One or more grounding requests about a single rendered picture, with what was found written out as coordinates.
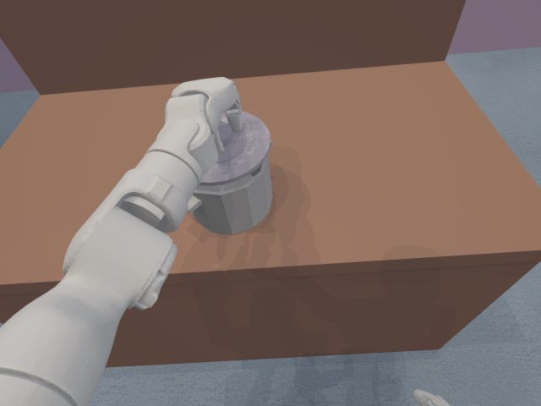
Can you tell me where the table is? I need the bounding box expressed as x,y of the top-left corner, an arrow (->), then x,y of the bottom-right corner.
0,0 -> 541,368

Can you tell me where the robot left hand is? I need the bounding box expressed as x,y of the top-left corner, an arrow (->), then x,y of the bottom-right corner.
172,77 -> 243,155

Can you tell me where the left robot upper arm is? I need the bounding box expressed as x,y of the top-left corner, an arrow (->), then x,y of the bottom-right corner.
0,206 -> 178,406

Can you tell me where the robot left forearm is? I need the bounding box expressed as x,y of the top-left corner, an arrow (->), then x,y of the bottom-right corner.
63,87 -> 221,275

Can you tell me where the pot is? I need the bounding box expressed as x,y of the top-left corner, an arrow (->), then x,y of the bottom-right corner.
188,141 -> 273,234

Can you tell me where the lid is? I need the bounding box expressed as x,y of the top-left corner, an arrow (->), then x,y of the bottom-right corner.
200,112 -> 271,186

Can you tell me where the knob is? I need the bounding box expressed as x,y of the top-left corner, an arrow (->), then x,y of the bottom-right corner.
218,121 -> 233,147

